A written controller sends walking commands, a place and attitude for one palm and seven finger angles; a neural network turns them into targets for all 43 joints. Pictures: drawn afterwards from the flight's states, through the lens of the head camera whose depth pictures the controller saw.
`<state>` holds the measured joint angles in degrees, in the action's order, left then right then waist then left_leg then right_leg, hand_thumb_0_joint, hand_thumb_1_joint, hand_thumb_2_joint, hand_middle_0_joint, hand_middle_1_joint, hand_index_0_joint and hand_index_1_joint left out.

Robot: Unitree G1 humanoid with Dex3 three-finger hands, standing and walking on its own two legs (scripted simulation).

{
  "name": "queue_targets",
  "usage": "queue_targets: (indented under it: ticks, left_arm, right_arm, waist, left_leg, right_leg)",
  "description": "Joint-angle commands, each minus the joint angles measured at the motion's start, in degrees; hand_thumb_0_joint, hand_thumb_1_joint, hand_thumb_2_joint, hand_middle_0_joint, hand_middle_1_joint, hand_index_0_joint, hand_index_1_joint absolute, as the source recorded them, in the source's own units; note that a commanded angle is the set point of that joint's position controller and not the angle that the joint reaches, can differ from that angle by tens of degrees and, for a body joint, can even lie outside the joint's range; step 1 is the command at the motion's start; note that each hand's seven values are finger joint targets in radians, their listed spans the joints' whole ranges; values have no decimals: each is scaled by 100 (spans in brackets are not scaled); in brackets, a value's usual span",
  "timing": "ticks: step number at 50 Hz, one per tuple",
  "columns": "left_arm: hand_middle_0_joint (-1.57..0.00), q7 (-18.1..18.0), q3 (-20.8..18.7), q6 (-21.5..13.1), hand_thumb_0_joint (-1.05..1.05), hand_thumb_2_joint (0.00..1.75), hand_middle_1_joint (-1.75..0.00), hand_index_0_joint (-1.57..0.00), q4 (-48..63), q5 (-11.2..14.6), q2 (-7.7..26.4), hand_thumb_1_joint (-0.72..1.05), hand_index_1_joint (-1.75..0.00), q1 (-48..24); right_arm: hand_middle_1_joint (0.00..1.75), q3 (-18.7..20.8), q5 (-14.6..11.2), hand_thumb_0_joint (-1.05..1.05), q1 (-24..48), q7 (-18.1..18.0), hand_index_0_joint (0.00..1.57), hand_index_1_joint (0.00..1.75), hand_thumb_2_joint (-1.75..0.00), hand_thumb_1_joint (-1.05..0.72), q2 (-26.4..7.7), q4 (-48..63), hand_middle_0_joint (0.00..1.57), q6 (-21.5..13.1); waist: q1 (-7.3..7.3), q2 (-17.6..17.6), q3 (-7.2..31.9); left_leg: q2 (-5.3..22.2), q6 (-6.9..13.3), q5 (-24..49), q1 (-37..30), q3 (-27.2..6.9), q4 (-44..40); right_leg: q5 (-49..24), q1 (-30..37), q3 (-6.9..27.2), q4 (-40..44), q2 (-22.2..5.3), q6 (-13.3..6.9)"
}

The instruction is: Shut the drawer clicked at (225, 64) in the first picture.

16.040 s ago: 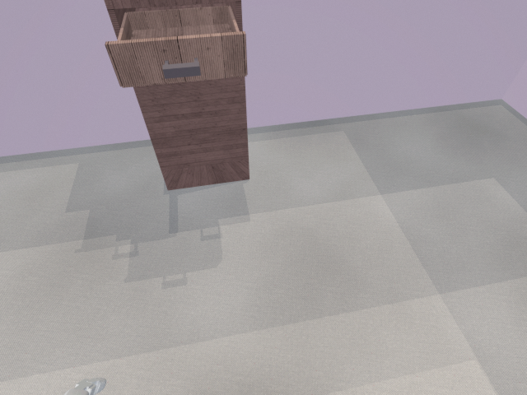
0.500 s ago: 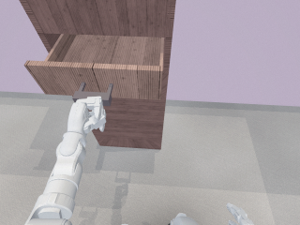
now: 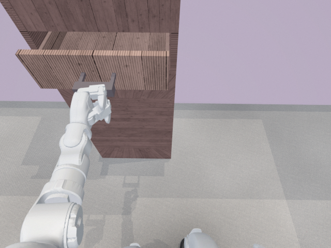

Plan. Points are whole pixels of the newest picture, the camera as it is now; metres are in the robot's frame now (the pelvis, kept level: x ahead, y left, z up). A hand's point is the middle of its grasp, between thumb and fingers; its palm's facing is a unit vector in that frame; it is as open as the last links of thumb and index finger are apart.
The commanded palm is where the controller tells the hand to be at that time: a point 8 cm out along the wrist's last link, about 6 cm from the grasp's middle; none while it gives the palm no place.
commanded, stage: push the drawer shut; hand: left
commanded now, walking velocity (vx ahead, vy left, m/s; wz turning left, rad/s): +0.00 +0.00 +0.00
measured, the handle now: (96, 82) +0.52 +0.18 +0.07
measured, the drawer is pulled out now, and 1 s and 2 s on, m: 0.09 0.00 0.00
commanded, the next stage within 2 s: pull the fist back off the drawer in 1.12 s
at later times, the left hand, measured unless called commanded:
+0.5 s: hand (112, 88) +0.50 +0.13 +0.07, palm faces -0.03 -1.00 -0.03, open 3.4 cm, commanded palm +0.48 +0.19 +0.07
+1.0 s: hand (110, 79) +0.53 +0.14 +0.07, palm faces -0.02 -1.00 -0.04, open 3.0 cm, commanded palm +0.54 +0.18 +0.07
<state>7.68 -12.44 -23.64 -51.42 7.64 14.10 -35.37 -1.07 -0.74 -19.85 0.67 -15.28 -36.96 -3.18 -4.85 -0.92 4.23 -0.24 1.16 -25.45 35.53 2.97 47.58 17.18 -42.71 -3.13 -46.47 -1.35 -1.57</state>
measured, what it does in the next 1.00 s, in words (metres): stands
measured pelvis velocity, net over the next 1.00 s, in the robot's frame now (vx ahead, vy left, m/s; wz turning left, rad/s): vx -0.01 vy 0.01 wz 0.01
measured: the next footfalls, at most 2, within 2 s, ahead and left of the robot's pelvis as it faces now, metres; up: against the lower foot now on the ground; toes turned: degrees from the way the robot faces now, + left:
none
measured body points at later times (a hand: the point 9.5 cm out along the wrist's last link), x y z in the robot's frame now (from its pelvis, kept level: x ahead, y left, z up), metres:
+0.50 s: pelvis -0.01 +0.00 -0.01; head +0.11 +0.00 +0.42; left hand +0.50 +0.18 +0.08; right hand -0.01 -0.26 -0.13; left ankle -0.03 +0.11 -0.70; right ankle +0.05 -0.10 -0.70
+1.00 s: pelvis -0.01 +0.01 -0.02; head +0.13 +0.02 +0.41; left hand +0.53 +0.19 +0.07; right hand -0.03 -0.25 -0.13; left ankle -0.02 +0.11 -0.70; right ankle +0.05 -0.10 -0.70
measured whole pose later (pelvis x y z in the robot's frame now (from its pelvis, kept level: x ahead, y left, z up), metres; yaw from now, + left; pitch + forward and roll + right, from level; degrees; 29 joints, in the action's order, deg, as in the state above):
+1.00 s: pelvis -0.01 +0.01 -0.02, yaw +1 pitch +22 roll -1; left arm 7.3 -20.0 -24.3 -75.3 0.9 26.1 -61.7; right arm -2.9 2.6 -24.2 1.7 -16.3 -36.8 1.1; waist -12.2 -1.8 4.6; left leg 0.3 1.8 -26.9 49.6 1.2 54.6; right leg 16.8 -54.4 -4.9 -49.4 -1.2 -1.1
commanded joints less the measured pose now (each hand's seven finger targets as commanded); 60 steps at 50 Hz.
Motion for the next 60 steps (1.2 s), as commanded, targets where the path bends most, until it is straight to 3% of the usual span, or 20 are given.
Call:
queue_targets:
  ticks: [1,5,7,10,14,16,17,21,24,26,28,34,35,37,41,46,51,54,57,60]
  left_arm:
    - [-140,-20,-203,-467,0,90,-160,-140,745,-27,1117,90,-160,-3266]
    - [-140,-40,-294,-568,0,90,-160,-140,478,-86,1253,90,-160,-3657]
    - [-140,-49,-349,-603,0,90,-160,-140,380,-77,1289,90,-160,-3777]
    - [-140,-16,-562,-614,0,90,-160,-140,126,-108,1617,90,-160,-3976]
    - [-140,40,-625,-610,0,90,-160,-140,-70,-133,1719,90,-160,-4149]
    - [-140,42,-765,-574,0,90,-160,-140,-276,-163,1939,90,-160,-4182]
    - [-140,43,-696,-562,0,90,-160,-140,-294,-173,1877,90,-160,-4357]
    - [-140,37,-877,-590,0,90,-160,-140,-199,-210,2089,90,-160,-4507]
    - [-140,46,-718,-530,0,90,-160,-140,-476,-245,1927,90,-160,-4611]
    - [-140,12,-920,-507,0,90,-160,-140,-495,-278,2246,90,-160,-4804]
    - [-140,-4,-975,-523,0,90,-160,-140,-426,-328,2363,90,-160,-4908]
    - [-140,-18,-1011,-492,0,90,-160,-140,-579,-391,2418,90,-160,-5015]
    - [-140,-22,-942,-481,0,90,-160,-140,-568,-387,2331,90,-160,-5138]
    - [-140,-57,-1091,-445,0,90,-160,-140,-715,-433,2564,90,-160,-5213]
    - [-140,-123,-979,-476,0,90,-160,-140,-592,-484,2486,90,-160,-5667]
    - [-140,-222,-843,-426,0,90,-160,-140,-922,-592,2506,90,-160,-6206]
    - [-140,-247,-708,-425,0,90,-160,-140,-1024,-616,2508,90,-160,-6730]
    - [-140,-257,-629,-444,0,90,-160,-140,-981,-609,2491,90,-160,-6977]
    - [-140,-289,-552,-369,0,90,-160,-140,-1207,-570,2425,90,-160,-7050]
    - [-140,-310,-534,-327,0,90,-160,-140,-1175,-554,2486,90,-160,-7209]
  right_arm:
    - [30,265,15,0,-439,-88,20,30,-90,-90,-785,413,20,-148]
    - [30,275,66,0,-592,-85,20,30,-90,-90,-823,353,20,-138]
    - [30,277,94,0,-641,-67,20,30,-90,-90,-835,337,20,-120]
    - [30,254,115,0,-737,-60,20,30,-90,-90,-886,337,20,-74]
    - [30,233,135,0,-807,-47,20,30,-90,-90,-901,369,20,-14]
    - [30,228,137,0,-874,-42,20,30,-90,-90,-943,369,20,26]
    - [30,233,148,0,-913,-42,20,30,-90,-90,-945,361,20,34]
    - [30,248,203,0,-1088,-20,20,30,-90,-90,-970,378,20,93]
    - [30,237,210,0,-1157,-7,20,30,-90,-90,-979,342,20,145]
    - [30,249,221,0,-1217,-14,20,30,-90,-90,-1032,327,20,177]
    - [30,241,242,0,-1276,-18,20,30,-90,-90,-1042,346,20,207]
    - [30,242,285,0,-1437,17,20,30,-90,-90,-1055,338,20,313]
    - [30,240,297,0,-1454,25,20,30,-90,-90,-1051,324,20,326]
    - [30,232,302,0,-1506,18,20,30,-90,-90,-1077,313,20,363]
    - [30,245,327,0,-1576,24,20,30,-90,-90,-1073,254,20,396]
    - [30,200,351,0,-1620,9,20,30,-90,-90,-1109,141,20,374]
    - [30,156,376,0,-1642,-19,20,30,-90,-90,-1144,90,20,290]
    - [30,127,401,0,-1669,-20,20,30,-90,-90,-1175,85,20,244]
    - [30,101,393,0,-1647,-41,20,30,-90,-90,-1218,42,20,189]
    - [30,73,388,0,-1683,-75,20,30,-90,-90,-1260,46,20,127]
  waist:
    - [-292,66,1943]
    - [-343,-163,2327]
    - [-371,-68,2451]
    - [-416,117,2494]
    - [-470,-137,2470]
    - [-494,31,2407]
    - [-579,34,2377]
    - [-525,-220,2824]
    - [-662,-213,2627]
    - [-697,-110,2628]
    - [-670,-368,2751]
    - [-729,-460,2926]
    - [-805,-416,2933]
    - [-826,-308,2801]
    - [-961,-516,2899]
    - [-1200,-567,2635]
    - [-1385,-811,2733]
    - [-1441,-1022,2904]
    - [-1537,-844,2587]
    - [-1582,-942,2721]
  left_leg:
    - [-78,-4,996,101,-254,-650]
    - [-79,-10,1209,-80,-319,-540]
    - [-75,-5,1316,-50,-314,-485]
    - [-80,19,1243,199,-303,-452]
    - [-90,32,1161,277,-280,-405]
    - [-82,46,1020,479,-291,-375]
    - [-78,57,1015,484,-296,-360]
    - [-68,40,1373,251,-332,-284]
    - [-36,43,1406,242,-362,-251]
    - [-48,71,1171,464,-335,-223]
    - [-53,63,1310,333,-357,-211]
    - [-13,34,1739,173,-408,-117]
    - [-4,45,1724,180,-401,-100]
    - [-2,57,1596,379,-401,-101]
    - [23,41,1760,125,-483,-32]
    - [22,52,1362,300,-570,14]
    - [24,47,1162,261,-665,80]
    - [39,19,1156,61,-760,83]
    - [66,41,773,281,-792,57]
    - [76,45,593,280,-835,15]
  right_leg:
    - [-934,1788,335,416,127,39]
    - [-1051,1638,306,294,151,24]
    - [-1170,1682,314,269,159,38]
    - [-1202,1799,350,251,168,52]
    - [-1135,1683,386,252,181,43]
    - [-995,1670,398,272,182,50]
    - [-1000,1611,407,281,188,61]
    - [-1243,1618,372,177,208,51]
    - [-1211,1352,329,187,233,53]
    - [-1055,1427,390,239,220,76]
    - [-1148,1397,367,181,229,46]
    - [-1444,1302,322,125,256,42]
    - [-1449,1275,324,147,254,58]
    - [-1362,1300,335,161,258,63]
    - [-1349,991,288,140,258,72]
    - [-870,601,269,190,255,82]
    - [-556,282,250,178,250,82]
    - [-433,83,201,146,259,68]
    - [-126,-119,183,195,257,84]
    - [6,-187,170,177,258,87]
